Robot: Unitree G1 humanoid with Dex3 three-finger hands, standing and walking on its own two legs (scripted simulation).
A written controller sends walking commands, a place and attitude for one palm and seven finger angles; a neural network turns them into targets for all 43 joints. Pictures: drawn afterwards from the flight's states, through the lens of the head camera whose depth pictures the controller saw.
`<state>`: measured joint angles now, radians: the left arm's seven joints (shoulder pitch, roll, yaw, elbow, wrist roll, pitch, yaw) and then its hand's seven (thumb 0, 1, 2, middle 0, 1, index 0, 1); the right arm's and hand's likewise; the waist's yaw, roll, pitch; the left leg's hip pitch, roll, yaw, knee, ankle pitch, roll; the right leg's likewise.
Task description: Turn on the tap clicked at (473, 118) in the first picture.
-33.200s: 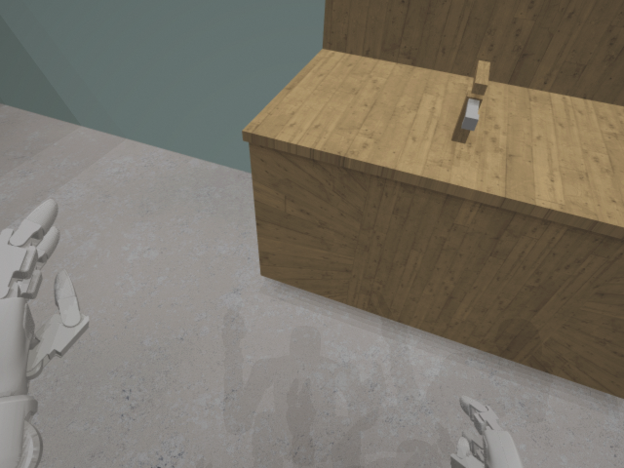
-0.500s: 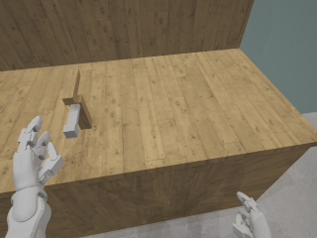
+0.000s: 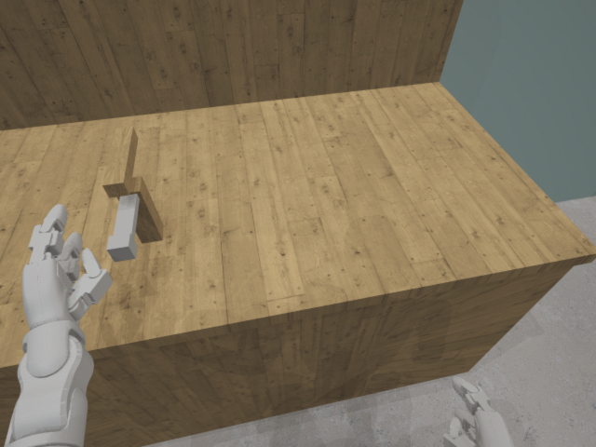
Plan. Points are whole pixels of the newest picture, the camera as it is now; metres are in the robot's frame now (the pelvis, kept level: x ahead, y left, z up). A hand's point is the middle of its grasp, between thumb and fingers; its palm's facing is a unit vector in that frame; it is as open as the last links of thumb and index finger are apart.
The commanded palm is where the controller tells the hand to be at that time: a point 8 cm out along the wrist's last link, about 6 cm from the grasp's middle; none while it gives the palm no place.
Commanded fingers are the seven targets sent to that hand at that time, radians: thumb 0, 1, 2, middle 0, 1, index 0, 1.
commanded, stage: reach beside the lever's end, fingers flat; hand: left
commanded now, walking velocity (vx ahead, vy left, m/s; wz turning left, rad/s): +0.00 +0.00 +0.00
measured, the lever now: (122, 247) +0.35 +0.28 +0.08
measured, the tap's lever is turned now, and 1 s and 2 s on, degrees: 0 0 19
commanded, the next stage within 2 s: push the lever round in 0.70 s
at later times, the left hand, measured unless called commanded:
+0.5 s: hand (101, 262) +0.32 +0.29 +0.08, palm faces +0.48 -0.87 -0.08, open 7.8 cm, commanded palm +0.27 +0.34 +0.08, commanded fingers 0.00 0.90 0.90 -0.15 -0.15 -0.15 -0.15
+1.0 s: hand (111, 264) +0.32 +0.29 +0.07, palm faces +0.47 -0.88 -0.07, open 7.8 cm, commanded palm +0.28 +0.32 +0.08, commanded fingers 0.00 0.90 0.90 -0.15 -0.15 -0.15 -0.15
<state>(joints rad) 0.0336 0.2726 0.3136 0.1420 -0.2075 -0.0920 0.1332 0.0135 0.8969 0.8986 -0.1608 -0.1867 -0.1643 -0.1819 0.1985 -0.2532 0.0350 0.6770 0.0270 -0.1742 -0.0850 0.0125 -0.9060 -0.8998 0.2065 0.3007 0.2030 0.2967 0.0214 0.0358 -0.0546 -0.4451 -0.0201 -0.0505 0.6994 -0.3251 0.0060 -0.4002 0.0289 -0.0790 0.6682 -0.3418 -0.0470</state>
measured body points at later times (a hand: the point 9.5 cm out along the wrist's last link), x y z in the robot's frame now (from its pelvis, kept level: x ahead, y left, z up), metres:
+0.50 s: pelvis +0.00 +0.00 +0.00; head +0.03 +0.00 +0.45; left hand +0.29 +0.34 +0.09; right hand +0.14 -0.25 -0.10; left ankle +0.02 +0.11 -0.72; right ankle +0.00 -0.09 -0.72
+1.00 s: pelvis +0.01 +0.01 -0.01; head +0.03 +0.01 +0.44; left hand +0.29 +0.33 +0.08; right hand +0.16 -0.23 -0.10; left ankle +0.02 +0.11 -0.72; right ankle +0.00 -0.09 -0.72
